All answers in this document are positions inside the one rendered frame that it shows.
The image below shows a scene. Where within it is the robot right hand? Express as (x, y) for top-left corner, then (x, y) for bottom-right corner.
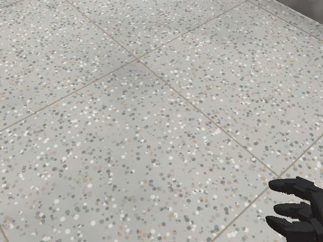
(265, 176), (323, 242)

